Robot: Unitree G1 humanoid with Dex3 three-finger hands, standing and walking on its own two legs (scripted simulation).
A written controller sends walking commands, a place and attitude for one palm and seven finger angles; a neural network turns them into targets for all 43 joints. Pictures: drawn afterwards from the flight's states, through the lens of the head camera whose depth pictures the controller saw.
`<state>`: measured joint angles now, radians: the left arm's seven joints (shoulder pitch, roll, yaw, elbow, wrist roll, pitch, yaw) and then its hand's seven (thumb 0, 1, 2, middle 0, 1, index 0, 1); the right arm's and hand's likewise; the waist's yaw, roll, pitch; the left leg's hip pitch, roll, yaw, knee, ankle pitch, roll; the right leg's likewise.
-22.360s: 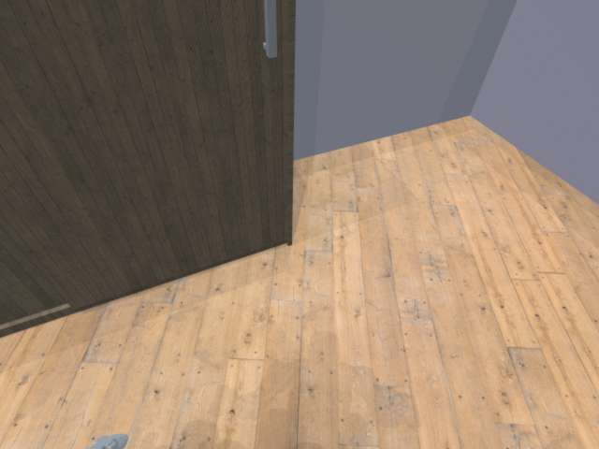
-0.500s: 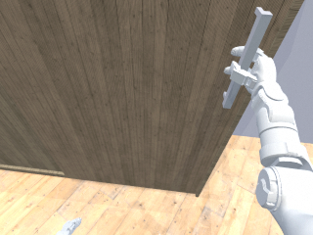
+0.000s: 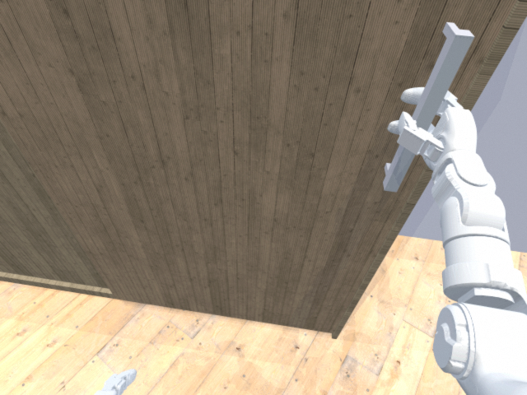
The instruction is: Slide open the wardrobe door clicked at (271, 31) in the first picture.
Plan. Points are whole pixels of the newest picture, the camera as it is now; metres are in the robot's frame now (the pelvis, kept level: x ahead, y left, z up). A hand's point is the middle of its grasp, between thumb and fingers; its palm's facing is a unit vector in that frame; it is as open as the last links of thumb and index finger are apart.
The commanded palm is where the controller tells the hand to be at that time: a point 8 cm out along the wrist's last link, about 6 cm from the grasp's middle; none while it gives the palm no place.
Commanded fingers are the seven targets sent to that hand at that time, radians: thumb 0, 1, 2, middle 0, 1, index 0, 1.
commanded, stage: tug the door sideways, standing still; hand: right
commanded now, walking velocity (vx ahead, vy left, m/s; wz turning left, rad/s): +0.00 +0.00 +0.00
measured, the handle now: (416, 118) +0.49 -0.17 +0.22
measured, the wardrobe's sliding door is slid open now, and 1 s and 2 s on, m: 0.00 0.01 0.04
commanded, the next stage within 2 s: step sideways, sliding the door along in 1.02 s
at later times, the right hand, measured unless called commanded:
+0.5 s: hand (403, 131) +0.45 -0.14 +0.22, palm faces +0.12 +0.99 -0.02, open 5.5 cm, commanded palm +0.42 -0.15 +0.22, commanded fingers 0.00 -0.90 -0.90 0.45 1.40 0.45 1.40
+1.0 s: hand (397, 132) +0.45 -0.13 +0.22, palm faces +0.12 +0.99 -0.04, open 5.7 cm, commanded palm +0.42 -0.13 +0.22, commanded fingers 0.00 -0.90 -0.90 0.45 1.40 0.45 1.40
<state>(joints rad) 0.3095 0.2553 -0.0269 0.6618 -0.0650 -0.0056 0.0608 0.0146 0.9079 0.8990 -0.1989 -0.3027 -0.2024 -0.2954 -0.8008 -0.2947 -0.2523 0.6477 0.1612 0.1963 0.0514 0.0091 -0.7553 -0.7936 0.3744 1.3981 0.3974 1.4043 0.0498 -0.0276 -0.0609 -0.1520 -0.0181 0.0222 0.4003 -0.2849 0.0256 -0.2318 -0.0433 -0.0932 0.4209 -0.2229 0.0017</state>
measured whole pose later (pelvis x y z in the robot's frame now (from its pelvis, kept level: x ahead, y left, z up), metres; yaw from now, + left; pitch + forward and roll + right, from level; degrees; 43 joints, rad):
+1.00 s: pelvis +0.00 -0.01 +0.00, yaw -5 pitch +3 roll +0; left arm 0.28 0.23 -0.03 0.76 -0.04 -0.09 0.04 0.01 0.91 0.90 -0.20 -0.30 -0.20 -0.30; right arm -0.96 -0.18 -0.05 0.73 0.17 0.22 -0.10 0.00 -0.78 -0.80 0.36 1.40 0.29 1.40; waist -0.02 -0.03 -0.05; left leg -0.19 0.02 0.10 0.46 -0.32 0.02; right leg -0.30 0.00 -0.01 0.48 -0.23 0.00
